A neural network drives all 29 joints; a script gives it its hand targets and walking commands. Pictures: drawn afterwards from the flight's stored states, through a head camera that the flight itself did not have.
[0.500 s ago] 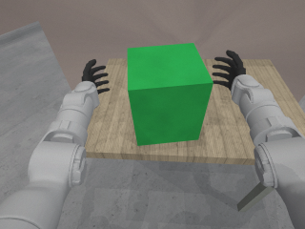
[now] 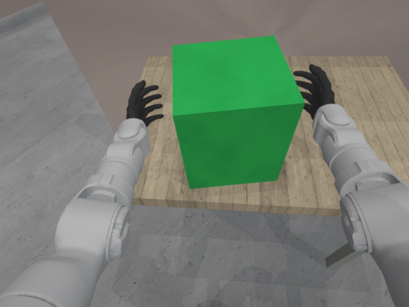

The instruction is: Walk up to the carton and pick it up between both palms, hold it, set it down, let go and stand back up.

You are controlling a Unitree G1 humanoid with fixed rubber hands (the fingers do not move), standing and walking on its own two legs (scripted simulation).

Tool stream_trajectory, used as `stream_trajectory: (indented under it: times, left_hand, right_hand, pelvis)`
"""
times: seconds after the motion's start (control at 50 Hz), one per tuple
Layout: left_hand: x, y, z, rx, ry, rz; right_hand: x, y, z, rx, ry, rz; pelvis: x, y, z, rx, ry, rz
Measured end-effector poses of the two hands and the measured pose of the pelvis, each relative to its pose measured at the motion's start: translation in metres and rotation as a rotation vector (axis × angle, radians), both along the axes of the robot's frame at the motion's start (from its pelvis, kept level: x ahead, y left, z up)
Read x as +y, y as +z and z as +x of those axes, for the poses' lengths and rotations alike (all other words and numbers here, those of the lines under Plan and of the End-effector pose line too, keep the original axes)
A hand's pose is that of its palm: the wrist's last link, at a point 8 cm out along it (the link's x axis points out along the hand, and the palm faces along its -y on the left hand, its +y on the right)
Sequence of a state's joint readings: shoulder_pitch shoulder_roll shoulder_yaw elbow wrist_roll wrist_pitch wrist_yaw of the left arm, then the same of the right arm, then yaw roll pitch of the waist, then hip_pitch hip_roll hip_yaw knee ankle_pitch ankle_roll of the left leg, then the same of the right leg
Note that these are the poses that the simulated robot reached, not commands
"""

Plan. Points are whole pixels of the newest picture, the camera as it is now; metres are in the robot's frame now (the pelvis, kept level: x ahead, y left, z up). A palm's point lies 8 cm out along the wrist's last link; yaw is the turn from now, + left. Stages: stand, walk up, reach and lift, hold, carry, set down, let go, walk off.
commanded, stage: reach and lift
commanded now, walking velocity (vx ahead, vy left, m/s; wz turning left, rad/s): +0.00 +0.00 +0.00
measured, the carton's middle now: (228, 118) +0.48 +0.06 +0.06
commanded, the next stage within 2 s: none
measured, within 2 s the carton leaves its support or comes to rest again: leaves its support in 1.90 s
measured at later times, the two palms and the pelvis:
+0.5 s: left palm (151, 122) +0.41 +0.21 +0.11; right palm (310, 106) +0.48 -0.09 +0.12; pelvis +0.00 +0.00 +0.00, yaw +0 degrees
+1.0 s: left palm (152, 123) +0.41 +0.21 +0.10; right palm (309, 108) +0.47 -0.09 +0.12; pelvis +0.00 +0.00 +0.00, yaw +0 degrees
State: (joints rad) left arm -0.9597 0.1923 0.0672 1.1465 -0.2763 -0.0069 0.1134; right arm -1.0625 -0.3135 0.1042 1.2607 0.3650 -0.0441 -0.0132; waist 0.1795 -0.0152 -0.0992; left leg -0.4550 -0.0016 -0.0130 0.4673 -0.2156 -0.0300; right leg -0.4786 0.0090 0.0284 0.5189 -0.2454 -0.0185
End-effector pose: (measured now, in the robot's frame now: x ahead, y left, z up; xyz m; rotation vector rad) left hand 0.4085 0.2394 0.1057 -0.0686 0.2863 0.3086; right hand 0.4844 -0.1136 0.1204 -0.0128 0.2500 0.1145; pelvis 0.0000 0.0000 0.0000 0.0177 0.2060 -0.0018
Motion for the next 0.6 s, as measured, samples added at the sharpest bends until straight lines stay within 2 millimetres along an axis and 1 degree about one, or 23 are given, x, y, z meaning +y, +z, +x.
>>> stream_trajectory:
  times: [0.14, 0.24, 0.34, 0.6]
  left_hand:
    - [-0.016, 0.000, 0.003, 0.000, -0.048, 0.041]
    - [-0.028, 0.001, 0.002, -0.008, -0.073, 0.057]
    - [-0.027, 0.002, 0.000, -0.002, -0.065, 0.080]
    - [-0.031, 0.000, -0.002, 0.000, -0.039, 0.063]
  right_hand:
    - [0.001, -0.001, 0.001, -0.004, 0.004, 0.006]
    - [0.010, 0.002, 0.000, -0.013, 0.021, 0.017]
    - [0.021, 0.003, -0.004, -0.011, 0.034, 0.034]
    - [0.021, 0.003, -0.006, 0.003, 0.009, 0.034]
  pelvis:
    - [0.000, 0.000, 0.001, 0.003, 0.000, 0.000]
    - [0.000, 0.000, 0.000, 0.002, 0.000, 0.000]
    - [0.000, 0.000, -0.001, 0.001, 0.000, 0.000]
    - [0.000, 0.000, -0.002, 0.000, 0.000, -0.001]
